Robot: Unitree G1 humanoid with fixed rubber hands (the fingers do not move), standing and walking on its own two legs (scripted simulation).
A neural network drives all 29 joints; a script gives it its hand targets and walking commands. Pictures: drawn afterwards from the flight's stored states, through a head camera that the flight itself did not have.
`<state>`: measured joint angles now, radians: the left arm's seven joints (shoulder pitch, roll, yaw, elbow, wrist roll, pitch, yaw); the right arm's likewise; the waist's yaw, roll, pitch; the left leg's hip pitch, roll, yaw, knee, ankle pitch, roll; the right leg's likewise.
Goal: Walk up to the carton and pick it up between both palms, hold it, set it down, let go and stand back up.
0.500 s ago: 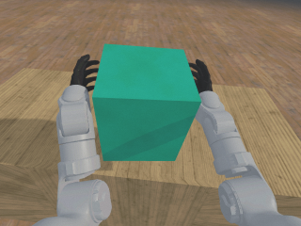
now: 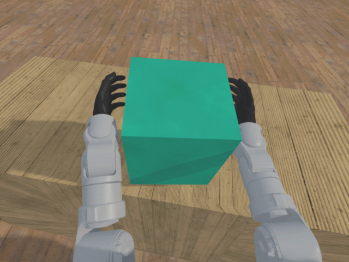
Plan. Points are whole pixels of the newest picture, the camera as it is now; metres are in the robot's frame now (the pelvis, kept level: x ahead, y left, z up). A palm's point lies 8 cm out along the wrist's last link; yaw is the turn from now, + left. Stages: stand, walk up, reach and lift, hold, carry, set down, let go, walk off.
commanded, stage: set down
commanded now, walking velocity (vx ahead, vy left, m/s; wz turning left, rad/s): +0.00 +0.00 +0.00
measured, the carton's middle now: (173, 128) +0.39 +0.02 +0.10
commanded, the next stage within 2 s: none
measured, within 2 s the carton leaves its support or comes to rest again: rests again in 1.88 s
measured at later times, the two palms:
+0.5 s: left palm (109, 119) +0.35 +0.16 +0.16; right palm (242, 117) +0.38 -0.14 +0.15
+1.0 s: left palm (121, 123) +0.37 +0.14 +0.13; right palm (244, 115) +0.42 -0.16 +0.12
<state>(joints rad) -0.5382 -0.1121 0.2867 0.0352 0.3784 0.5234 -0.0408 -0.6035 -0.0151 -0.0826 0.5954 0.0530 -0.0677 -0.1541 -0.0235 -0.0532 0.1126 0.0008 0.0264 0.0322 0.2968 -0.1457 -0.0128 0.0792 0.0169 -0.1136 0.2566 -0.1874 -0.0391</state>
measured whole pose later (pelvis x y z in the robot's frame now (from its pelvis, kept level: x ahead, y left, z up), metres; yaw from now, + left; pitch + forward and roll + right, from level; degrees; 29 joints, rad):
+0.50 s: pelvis +0.00 -0.01 +0.00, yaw +0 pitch -6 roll +0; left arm -0.53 -0.14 0.34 0.09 0.38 0.48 -0.03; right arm -0.65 -0.02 -0.09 0.71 0.01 -0.11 -0.13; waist 0.00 -0.04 0.09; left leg -0.04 0.03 0.03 0.26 -0.11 -0.03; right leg 0.01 0.02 -0.13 0.28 -0.19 -0.06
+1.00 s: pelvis +0.01 -0.02 +0.00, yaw -2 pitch +0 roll +1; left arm -0.58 -0.19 0.38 0.31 0.38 0.37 0.06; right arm -0.77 -0.07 -0.23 0.97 -0.07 -0.18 -0.02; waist 0.06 -0.02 0.01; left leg -0.13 0.06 0.07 0.24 -0.11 -0.04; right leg -0.09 0.04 -0.10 0.26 -0.17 -0.07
